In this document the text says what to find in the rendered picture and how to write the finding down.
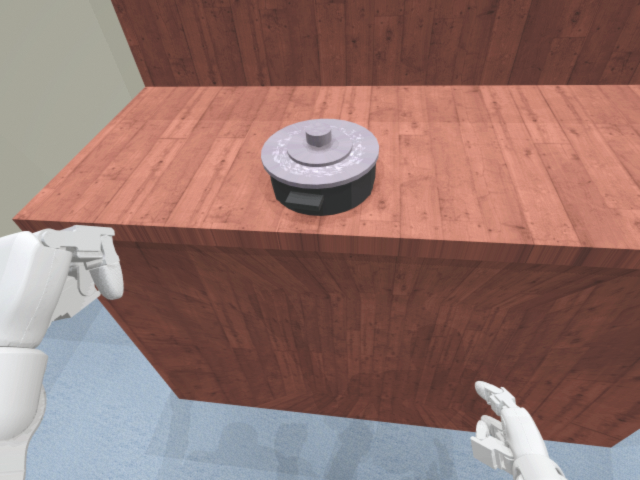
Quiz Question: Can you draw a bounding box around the right robot hand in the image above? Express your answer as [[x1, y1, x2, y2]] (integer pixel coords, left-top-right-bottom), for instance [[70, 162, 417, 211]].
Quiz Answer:
[[470, 381, 549, 475]]

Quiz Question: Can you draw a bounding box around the lid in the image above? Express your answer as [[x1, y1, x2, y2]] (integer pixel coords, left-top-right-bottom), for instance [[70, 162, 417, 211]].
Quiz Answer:
[[261, 119, 379, 189]]

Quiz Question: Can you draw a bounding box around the right robot forearm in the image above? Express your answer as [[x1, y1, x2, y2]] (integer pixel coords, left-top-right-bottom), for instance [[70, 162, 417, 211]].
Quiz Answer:
[[513, 454, 567, 480]]

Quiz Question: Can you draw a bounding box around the pot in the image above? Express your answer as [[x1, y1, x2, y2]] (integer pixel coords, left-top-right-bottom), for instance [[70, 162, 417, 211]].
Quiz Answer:
[[270, 164, 376, 216]]

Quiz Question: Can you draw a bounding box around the left robot forearm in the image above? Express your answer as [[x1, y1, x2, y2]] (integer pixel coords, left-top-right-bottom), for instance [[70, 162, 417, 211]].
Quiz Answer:
[[0, 347, 48, 480]]

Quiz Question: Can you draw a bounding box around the table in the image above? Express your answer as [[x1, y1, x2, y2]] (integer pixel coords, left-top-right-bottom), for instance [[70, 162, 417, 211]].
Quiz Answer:
[[12, 0, 640, 448]]

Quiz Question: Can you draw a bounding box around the left robot hand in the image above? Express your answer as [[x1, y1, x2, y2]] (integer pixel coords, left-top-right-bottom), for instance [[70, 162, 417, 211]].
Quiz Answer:
[[0, 225, 124, 349]]

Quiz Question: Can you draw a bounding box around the knob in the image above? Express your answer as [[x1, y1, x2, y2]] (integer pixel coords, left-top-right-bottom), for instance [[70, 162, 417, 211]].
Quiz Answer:
[[305, 123, 332, 146]]

